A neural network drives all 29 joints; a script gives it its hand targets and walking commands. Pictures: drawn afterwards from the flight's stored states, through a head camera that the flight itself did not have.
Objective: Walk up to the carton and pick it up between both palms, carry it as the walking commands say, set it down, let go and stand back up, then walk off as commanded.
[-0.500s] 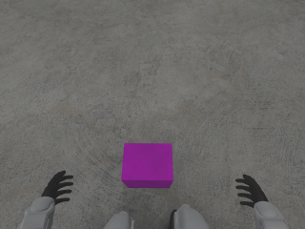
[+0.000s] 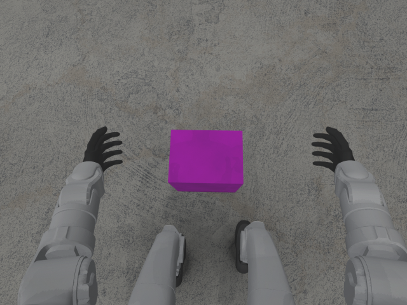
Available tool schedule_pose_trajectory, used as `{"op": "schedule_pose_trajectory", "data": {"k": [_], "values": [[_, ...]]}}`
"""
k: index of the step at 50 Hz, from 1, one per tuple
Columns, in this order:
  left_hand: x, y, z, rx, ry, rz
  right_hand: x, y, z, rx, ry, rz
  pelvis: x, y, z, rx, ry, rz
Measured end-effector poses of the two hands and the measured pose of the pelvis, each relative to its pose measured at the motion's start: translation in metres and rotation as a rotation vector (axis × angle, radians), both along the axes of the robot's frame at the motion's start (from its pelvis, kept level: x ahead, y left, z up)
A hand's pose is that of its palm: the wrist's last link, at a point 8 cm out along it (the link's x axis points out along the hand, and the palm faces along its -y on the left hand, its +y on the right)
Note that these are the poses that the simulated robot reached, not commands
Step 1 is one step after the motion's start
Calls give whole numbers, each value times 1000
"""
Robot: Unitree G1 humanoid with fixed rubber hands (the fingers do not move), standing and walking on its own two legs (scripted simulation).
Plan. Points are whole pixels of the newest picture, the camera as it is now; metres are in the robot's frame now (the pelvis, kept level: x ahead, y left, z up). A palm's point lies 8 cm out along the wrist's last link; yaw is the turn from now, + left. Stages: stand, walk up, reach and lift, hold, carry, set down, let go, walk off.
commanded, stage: reach and lift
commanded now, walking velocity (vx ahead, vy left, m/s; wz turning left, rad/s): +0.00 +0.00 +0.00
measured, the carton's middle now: (206, 164) +0.46 +0.03 -0.55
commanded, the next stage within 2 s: none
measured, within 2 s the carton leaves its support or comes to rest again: neither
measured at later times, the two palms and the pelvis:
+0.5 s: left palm (123, 119) +0.48 +0.22 -0.15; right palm (306, 118) +0.49 -0.22 -0.15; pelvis +0.01 -0.01 -0.04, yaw +1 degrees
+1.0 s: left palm (139, 133) +0.49 +0.22 -0.27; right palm (293, 134) +0.50 -0.23 -0.27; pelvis -0.01 +0.00 -0.15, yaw +2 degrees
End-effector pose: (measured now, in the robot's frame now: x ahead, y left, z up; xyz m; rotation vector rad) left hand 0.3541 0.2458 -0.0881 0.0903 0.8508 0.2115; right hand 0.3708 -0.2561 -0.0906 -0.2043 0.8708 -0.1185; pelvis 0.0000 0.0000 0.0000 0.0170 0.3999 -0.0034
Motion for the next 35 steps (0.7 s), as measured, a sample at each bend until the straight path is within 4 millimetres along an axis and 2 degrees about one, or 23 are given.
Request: {"op": "schedule_pose_trajectory", "data": {"k": [12,20,28,35], "values": [[72,-16,-28,-19,-100,-12,71,17,-35,62,-103,5,3,-10,-24,11,208,0],[109,-19,-49,-42,-148,-19,109,32,-54,79,-160,-4,11,-14,-36,11,333,12],[130,-26,-65,-58,-192,-39,128,42,-65,94,-207,-6,12,-10,-47,-1,428,25],[125,-23,-82,-42,-184,-41,121,40,-81,100,-190,-7,6,-5,-61,-5,456,29]]}}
